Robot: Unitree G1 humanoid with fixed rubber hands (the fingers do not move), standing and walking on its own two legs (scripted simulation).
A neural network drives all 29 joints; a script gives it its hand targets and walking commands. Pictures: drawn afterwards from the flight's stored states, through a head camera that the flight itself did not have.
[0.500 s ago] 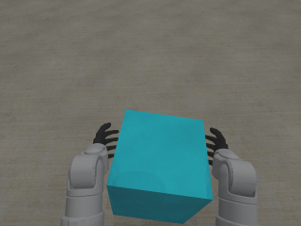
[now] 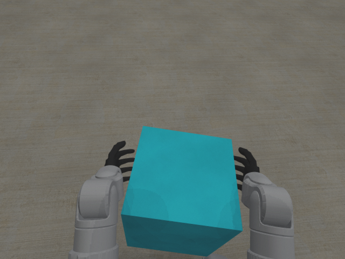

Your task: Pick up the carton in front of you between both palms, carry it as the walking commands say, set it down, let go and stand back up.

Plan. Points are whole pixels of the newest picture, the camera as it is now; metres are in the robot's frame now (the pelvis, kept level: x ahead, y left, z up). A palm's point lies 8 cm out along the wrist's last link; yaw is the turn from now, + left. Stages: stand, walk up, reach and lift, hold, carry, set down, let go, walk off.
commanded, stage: carry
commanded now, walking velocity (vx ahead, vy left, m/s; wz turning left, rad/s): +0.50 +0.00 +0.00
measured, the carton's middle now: (176, 195) +0.27 +0.00 -0.03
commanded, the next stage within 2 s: none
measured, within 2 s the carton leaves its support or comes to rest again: neither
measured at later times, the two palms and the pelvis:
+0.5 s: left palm (142, 75) +0.60 +0.12 +0.08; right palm (234, 79) +0.62 -0.18 +0.07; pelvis +0.33 -0.05 +0.00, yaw +3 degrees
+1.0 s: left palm (143, 43) +0.82 +0.14 +0.07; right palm (219, 48) +0.82 -0.16 +0.06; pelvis +0.54 -0.01 -0.01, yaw +1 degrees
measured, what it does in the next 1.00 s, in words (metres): walks ahead: right foot, then left foot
